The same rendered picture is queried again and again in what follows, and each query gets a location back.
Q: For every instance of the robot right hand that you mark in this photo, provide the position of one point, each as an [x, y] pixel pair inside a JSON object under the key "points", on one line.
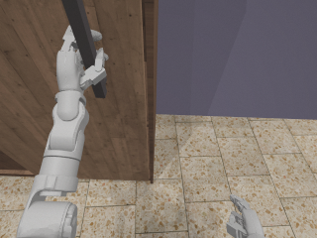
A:
{"points": [[242, 226]]}

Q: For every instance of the robot left hand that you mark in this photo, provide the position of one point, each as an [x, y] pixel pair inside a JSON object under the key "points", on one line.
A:
{"points": [[69, 65]]}

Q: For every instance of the robot left upper arm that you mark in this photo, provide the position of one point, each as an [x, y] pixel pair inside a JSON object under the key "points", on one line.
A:
{"points": [[50, 219]]}

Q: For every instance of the wardrobe door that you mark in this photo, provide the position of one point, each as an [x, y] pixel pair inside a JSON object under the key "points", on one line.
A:
{"points": [[7, 163], [116, 135]]}

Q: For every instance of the left robot forearm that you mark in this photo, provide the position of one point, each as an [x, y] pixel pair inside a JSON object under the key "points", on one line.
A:
{"points": [[63, 152]]}

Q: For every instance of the handle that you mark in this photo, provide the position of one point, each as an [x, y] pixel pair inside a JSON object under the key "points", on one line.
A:
{"points": [[78, 22]]}

